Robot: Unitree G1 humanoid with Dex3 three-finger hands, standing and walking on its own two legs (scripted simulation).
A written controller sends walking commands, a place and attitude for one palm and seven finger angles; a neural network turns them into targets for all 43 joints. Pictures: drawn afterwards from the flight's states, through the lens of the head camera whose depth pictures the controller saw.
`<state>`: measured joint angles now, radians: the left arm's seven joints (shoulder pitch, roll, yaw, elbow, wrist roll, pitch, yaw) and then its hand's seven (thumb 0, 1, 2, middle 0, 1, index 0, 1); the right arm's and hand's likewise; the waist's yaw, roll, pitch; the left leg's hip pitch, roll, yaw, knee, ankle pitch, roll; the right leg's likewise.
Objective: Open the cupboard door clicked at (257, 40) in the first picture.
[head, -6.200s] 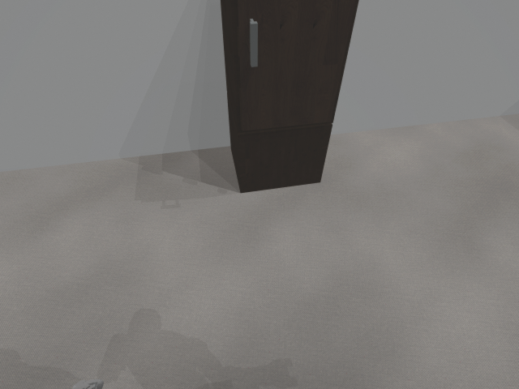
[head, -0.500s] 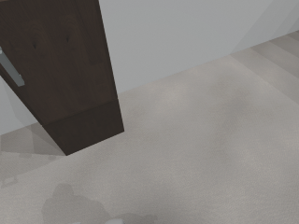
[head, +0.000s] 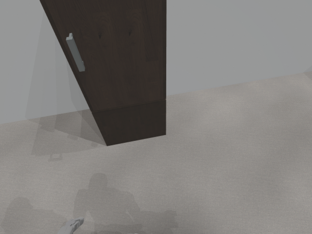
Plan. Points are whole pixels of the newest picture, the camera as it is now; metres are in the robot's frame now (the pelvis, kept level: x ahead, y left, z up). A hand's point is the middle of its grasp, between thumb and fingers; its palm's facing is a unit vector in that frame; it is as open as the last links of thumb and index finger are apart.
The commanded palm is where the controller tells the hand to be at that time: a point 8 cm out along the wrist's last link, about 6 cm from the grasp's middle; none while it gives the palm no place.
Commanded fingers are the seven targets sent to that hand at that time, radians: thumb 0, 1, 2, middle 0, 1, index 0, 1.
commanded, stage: turn to face it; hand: left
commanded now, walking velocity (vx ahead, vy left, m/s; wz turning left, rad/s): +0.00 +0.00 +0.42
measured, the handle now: (76, 52) +0.77 +0.37 +0.05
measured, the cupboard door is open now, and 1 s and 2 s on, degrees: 0 0 0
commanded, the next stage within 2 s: take the last steps up to it in 0.26 s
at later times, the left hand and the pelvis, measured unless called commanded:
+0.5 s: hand out of the picture -0.06 +0.24 -0.17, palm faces +0.25 -0.94 -0.23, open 7.4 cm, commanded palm none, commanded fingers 0.00 0.90 0.90 -0.20 -0.30 -0.20 -0.30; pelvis -0.02 +0.03 +0.01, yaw +11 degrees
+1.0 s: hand out of the picture +0.05 +0.17 -0.15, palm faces +0.29 -0.94 -0.21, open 7.3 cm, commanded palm none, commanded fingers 0.00 0.90 0.90 -0.20 -0.30 -0.20 -0.30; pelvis +0.09 +0.00 +0.02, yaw +14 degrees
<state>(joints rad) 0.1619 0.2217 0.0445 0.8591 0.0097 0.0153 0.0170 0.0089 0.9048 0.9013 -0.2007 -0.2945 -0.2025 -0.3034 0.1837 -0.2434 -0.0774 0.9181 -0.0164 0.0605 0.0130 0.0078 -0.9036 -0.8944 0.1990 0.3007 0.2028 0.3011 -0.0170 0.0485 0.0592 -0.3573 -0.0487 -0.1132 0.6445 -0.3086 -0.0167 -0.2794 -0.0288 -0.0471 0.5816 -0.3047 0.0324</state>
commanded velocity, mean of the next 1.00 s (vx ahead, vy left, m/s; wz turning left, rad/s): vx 0.20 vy -0.03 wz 0.12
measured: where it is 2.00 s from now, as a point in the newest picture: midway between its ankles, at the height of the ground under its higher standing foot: (152, 225)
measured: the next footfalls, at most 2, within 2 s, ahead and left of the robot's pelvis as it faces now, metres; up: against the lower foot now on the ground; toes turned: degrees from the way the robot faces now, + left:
left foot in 0.36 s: -0.01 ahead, +0.14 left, +0.00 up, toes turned +15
right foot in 0.82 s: +0.13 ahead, -0.09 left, +0.00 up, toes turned +6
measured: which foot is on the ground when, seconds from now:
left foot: up 0.00-0.34, down 0.36-0.82, up 0.84-1.00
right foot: down 0.00-0.38, up 0.40-0.80, down 0.82-1.00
